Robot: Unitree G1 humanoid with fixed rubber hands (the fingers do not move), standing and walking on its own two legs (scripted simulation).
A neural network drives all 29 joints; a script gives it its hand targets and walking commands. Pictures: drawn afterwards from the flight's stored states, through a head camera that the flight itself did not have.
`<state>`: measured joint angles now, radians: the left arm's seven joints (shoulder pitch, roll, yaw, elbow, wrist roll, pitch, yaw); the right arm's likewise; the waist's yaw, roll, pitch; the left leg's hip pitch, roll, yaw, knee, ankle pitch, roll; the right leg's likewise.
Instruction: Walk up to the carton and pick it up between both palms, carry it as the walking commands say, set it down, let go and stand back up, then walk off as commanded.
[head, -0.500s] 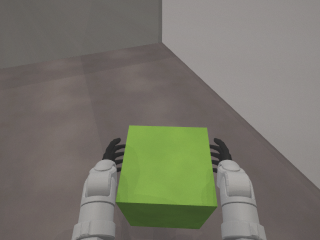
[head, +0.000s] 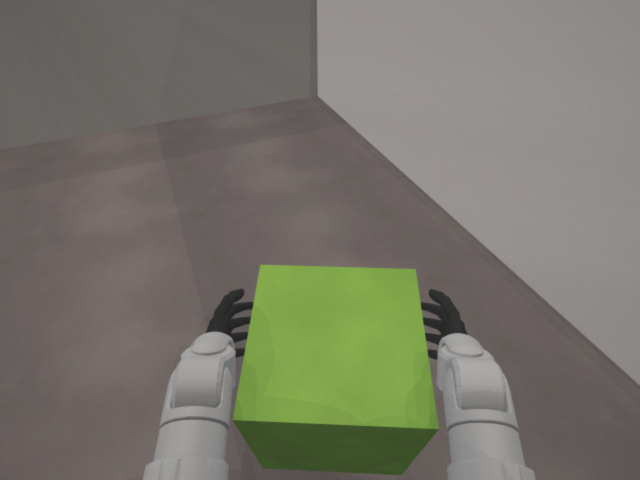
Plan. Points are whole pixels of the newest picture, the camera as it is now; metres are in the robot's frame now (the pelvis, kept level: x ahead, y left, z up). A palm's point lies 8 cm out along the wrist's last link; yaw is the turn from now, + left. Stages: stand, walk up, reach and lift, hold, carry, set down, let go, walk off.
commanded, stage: hold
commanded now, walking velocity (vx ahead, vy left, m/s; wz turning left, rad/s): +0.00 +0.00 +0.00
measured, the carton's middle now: (334, 375) +0.28 +0.00 -0.03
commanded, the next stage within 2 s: carry in 0.48 s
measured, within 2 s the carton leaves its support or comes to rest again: neither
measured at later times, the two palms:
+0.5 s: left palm (222, 344) +0.28 +0.14 +0.05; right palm (455, 344) +0.28 -0.15 +0.05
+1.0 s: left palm (106, 412) +0.18 +0.24 +0.07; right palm (378, 373) +0.23 -0.05 +0.06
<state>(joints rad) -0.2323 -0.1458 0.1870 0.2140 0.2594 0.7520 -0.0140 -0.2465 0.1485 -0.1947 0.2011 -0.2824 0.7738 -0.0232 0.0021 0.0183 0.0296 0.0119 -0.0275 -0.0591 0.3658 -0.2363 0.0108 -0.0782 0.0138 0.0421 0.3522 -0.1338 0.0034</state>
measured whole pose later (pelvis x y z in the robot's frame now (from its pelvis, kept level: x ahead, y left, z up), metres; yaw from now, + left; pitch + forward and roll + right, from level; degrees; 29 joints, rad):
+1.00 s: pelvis -0.04 +0.06 -0.03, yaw +9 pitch +6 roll +0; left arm 0.01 -0.13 0.05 -0.51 0.04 1.15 0.12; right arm -0.02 0.13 -0.05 -0.50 -0.07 1.16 -0.13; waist 0.01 0.04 -0.14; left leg -0.51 -0.12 0.02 0.66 -0.26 0.11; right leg -0.42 -0.05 -0.09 0.68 -0.37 0.02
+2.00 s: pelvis -0.23 +0.29 -0.03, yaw +44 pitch +4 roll +2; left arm 0.05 -0.13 0.07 -0.56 0.04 1.21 0.12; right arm -0.01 0.13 -0.02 -0.49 -0.05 1.19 -0.14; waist 0.00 -0.05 -0.13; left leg -0.45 0.02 0.08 0.65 -0.26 0.00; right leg -0.52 -0.29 -0.11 0.98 -0.59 0.14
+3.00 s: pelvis -0.45 +0.39 -0.01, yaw +62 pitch +2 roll +0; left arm 0.07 -0.13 0.04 -0.53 0.04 1.22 0.12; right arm 0.04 0.13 -0.03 -0.52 -0.06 1.22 -0.14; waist -0.01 0.03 -0.16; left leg -0.34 -0.02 0.12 0.49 -0.19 0.07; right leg -0.29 -0.05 -0.14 0.52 -0.26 0.00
